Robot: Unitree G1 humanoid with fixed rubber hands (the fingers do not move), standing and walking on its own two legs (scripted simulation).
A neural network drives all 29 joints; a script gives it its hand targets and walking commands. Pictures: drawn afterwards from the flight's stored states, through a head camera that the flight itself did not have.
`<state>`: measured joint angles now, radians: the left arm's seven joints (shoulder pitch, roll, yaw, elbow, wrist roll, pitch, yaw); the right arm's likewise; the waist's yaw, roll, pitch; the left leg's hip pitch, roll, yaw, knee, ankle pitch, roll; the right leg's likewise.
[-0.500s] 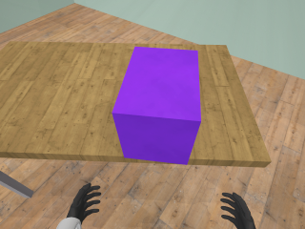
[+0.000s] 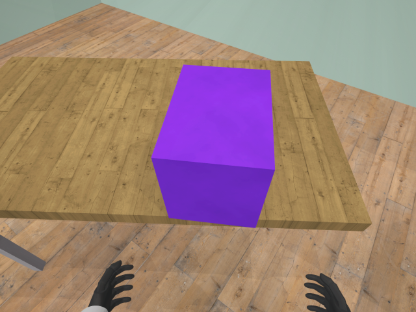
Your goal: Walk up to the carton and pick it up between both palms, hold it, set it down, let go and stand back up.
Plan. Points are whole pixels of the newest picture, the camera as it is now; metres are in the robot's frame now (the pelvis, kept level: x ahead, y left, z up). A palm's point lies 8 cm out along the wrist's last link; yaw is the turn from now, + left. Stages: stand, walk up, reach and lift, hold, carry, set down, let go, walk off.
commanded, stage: let go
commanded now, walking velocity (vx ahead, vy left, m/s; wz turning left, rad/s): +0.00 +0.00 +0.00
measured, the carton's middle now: (218, 145) +0.47 +0.01 +0.03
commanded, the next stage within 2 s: stand in 0.16 s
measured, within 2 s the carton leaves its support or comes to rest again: neither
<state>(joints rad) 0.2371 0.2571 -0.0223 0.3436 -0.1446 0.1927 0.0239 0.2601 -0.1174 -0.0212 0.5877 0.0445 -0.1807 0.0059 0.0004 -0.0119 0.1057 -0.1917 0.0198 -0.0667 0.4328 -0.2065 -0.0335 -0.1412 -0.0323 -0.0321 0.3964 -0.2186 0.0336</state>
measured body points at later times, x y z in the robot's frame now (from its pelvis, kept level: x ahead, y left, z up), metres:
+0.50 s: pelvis +0.02 +0.00 +0.00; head +0.01 +0.01 +0.45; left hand +0.16 +0.27 -0.09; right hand +0.14 -0.28 -0.10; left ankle +0.02 +0.14 -0.74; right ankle +0.00 -0.14 -0.74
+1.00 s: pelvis +0.02 +0.00 +0.00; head +0.01 +0.01 +0.45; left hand +0.15 +0.28 -0.10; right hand +0.13 -0.29 -0.11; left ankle +0.02 +0.14 -0.74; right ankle +0.00 -0.14 -0.74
